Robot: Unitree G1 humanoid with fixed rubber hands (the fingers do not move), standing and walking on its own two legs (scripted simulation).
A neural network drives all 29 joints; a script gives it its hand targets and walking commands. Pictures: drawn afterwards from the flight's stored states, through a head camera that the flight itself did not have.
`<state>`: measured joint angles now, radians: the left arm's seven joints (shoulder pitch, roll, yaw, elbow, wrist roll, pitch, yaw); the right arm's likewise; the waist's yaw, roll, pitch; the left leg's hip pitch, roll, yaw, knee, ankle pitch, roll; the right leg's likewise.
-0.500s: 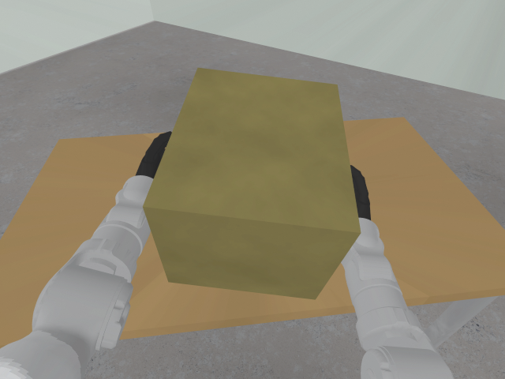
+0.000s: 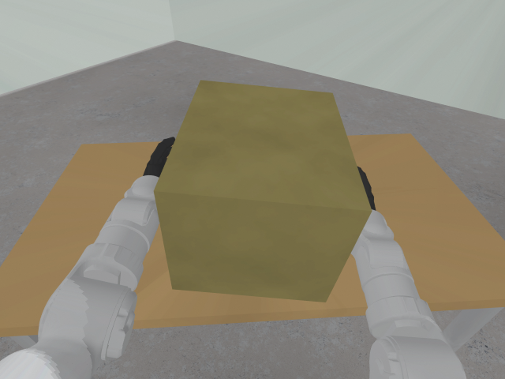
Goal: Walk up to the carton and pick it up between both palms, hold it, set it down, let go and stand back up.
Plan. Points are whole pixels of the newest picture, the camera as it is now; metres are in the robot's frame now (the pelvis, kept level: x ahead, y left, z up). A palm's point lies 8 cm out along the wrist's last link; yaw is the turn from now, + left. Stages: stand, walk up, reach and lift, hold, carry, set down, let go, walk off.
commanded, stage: reach and lift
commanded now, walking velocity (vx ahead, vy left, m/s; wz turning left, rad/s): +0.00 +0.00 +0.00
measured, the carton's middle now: (258, 183) +0.42 -0.02 +0.13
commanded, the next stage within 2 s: hold in 1.00 s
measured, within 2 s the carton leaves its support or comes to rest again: neither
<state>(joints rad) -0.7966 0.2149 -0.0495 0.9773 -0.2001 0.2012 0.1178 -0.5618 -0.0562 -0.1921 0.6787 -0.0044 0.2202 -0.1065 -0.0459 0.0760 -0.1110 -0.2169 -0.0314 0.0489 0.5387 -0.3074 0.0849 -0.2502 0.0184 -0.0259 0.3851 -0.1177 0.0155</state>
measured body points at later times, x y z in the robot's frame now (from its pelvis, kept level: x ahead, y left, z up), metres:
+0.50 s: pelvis -0.01 -0.03 +0.00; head -0.05 -0.05 +0.45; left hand +0.39 +0.15 +0.17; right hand +0.38 -0.20 +0.14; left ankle -0.01 +0.05 -0.74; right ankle +0.06 -0.14 -0.74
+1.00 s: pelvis -0.01 -0.02 +0.00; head -0.04 -0.03 +0.45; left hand +0.39 +0.16 +0.18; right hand +0.38 -0.19 +0.15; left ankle -0.01 +0.05 -0.74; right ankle +0.06 -0.14 -0.74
